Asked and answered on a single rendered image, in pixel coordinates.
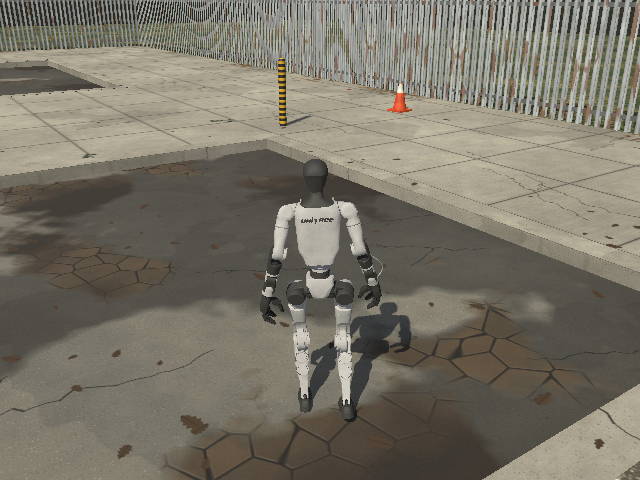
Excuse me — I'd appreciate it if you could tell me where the left robot shin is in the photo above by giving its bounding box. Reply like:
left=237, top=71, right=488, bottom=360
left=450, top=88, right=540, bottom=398
left=293, top=332, right=309, bottom=399

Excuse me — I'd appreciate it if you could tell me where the left robot forearm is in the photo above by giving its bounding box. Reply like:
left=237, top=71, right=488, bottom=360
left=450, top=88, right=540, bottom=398
left=262, top=245, right=282, bottom=297

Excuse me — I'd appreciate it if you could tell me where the left robot thigh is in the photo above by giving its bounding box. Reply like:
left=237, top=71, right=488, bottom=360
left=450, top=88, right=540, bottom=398
left=286, top=279, right=310, bottom=350

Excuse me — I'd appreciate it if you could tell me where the left robot upper arm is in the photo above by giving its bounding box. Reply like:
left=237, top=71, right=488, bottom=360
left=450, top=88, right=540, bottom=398
left=272, top=203, right=296, bottom=261

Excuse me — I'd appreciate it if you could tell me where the robot left hand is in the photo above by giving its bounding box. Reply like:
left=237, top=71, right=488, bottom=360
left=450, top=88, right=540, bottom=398
left=260, top=295, right=284, bottom=325

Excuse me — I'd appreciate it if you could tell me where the robot right hand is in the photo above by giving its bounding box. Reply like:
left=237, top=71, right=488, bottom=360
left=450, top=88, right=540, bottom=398
left=358, top=282, right=382, bottom=309

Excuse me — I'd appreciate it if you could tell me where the right robot upper arm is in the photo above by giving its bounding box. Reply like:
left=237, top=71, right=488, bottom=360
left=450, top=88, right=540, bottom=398
left=338, top=201, right=367, bottom=256

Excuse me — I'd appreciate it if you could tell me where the right robot forearm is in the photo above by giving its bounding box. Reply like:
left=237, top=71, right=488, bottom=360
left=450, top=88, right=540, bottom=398
left=357, top=240, right=379, bottom=286

